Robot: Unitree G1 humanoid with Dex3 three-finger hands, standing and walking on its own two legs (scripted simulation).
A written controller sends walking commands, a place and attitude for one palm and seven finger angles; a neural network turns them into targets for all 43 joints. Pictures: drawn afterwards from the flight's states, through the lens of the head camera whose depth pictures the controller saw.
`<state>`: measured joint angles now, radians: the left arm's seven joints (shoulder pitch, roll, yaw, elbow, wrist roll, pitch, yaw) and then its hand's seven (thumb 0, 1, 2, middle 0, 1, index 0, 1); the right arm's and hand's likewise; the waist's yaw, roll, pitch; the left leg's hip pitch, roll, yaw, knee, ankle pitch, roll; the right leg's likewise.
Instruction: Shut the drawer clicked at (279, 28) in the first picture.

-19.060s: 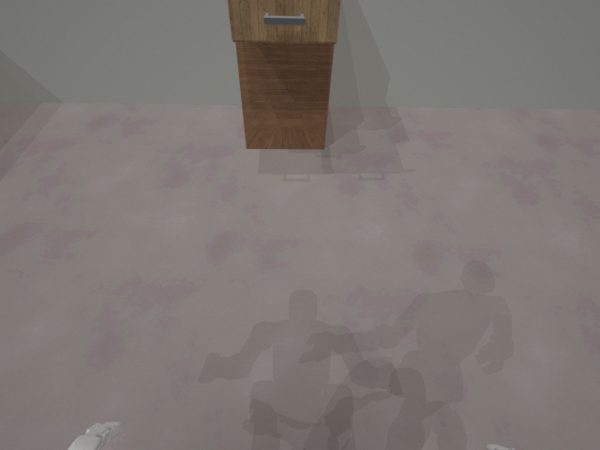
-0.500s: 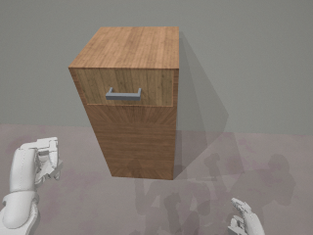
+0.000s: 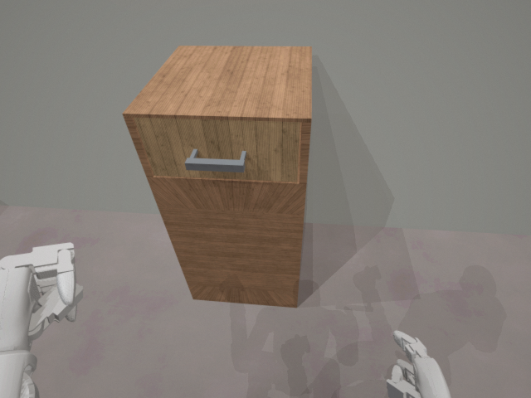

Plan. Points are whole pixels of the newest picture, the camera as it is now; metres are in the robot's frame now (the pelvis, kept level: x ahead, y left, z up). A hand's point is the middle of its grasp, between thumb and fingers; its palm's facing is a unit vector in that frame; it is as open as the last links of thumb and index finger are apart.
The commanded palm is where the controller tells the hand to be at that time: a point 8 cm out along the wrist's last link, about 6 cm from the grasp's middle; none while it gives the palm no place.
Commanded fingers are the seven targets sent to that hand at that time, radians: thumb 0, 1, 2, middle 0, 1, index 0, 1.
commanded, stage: step back with the hand held close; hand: left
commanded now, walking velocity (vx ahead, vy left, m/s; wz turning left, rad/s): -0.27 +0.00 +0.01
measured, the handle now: (217, 159) +0.63 +0.20 +0.01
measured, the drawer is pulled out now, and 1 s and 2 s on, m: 0.00 0.00 0.00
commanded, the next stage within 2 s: stop stepping back and stand still in 1.06 s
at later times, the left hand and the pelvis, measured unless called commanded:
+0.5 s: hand (31, 334) +0.13 +0.26 +0.16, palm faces +0.31 -0.82 -0.49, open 3.3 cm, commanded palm +0.07 +0.30 +0.17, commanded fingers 0.00 0.90 0.90 -1.40 -1.60 -1.40 -1.60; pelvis -0.06 +0.02 +0.00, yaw +0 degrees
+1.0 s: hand out of the picture +0.02 +0.28 +0.16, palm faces +0.44 -0.80 -0.42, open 3.3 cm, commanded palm -0.05 +0.32 +0.17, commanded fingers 0.00 0.90 0.90 -1.40 -1.60 -1.40 -1.60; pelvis -0.16 +0.03 -0.02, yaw +3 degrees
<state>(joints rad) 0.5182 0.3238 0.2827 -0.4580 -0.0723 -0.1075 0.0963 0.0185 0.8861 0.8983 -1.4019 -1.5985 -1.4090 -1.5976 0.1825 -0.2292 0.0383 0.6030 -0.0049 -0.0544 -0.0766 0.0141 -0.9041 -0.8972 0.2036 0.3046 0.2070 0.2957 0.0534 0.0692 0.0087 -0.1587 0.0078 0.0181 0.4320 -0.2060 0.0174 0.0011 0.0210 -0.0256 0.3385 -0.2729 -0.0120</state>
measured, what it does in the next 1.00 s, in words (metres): walks backwards: left foot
